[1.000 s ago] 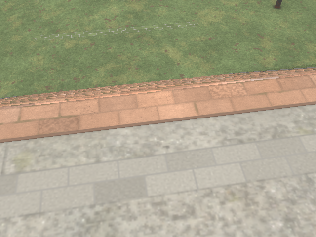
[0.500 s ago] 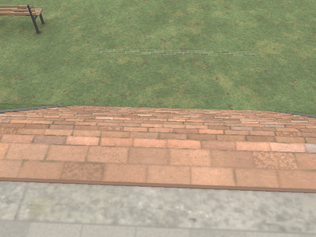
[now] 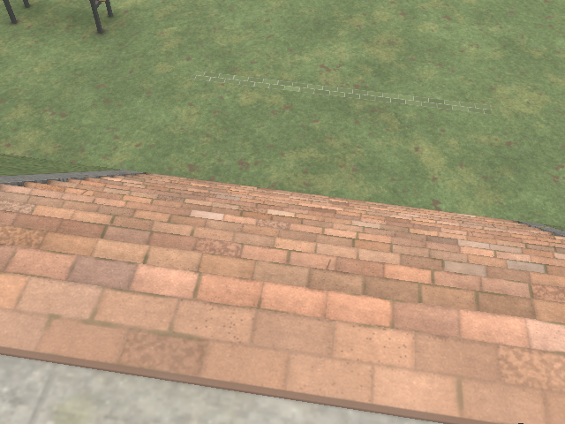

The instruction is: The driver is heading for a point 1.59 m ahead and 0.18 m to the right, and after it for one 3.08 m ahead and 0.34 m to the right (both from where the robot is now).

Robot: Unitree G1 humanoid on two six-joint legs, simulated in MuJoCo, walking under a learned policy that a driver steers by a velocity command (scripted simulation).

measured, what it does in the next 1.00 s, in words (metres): steps on the spot: right foot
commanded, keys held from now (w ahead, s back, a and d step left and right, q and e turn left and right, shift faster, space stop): no key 1.00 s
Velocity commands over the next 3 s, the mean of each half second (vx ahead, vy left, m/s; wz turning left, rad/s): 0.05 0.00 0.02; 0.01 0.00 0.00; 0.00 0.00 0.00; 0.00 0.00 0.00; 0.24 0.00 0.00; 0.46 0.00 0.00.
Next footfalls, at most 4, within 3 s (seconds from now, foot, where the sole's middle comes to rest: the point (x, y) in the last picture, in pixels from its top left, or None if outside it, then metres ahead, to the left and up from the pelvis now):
0.16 right None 0.07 -0.15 -0.77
2.78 right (348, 393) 0.54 -0.13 -0.77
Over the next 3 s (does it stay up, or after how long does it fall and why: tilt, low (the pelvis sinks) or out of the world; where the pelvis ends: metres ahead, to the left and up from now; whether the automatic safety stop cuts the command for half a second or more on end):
stays up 0.45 -0.06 0.01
